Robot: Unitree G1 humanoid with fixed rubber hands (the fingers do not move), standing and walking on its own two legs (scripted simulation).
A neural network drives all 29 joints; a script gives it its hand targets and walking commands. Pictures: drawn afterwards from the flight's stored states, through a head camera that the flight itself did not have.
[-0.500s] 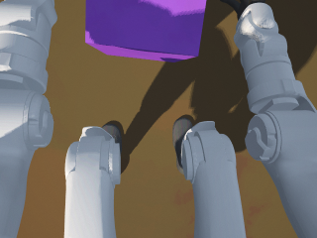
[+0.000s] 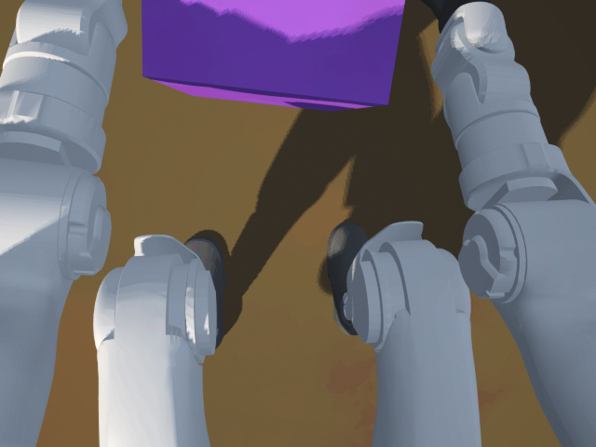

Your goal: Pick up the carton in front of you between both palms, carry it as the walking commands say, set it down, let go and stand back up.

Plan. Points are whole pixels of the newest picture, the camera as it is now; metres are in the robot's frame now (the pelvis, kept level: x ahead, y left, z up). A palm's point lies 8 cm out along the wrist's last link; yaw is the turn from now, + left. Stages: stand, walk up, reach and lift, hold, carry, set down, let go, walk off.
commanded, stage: reach and lift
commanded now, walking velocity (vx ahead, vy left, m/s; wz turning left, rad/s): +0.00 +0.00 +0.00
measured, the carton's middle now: (273, 5) +0.55 +0.01 -0.25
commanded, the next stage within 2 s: none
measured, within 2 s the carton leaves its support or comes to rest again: leaves its support in 0.52 s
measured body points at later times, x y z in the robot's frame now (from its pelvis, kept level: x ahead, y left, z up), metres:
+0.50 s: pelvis +0.00 +0.00 -0.01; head +0.37 +0.02 +0.24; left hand +0.57 +0.15 -0.18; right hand +0.56 -0.16 -0.17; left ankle +0.10 +0.12 -0.34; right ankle +0.11 -0.13 -0.34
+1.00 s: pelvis -0.02 -0.01 +0.09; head +0.26 +0.01 +0.44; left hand +0.52 +0.15 +0.02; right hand +0.50 -0.15 +0.02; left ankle +0.10 +0.13 -0.34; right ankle +0.12 -0.14 -0.34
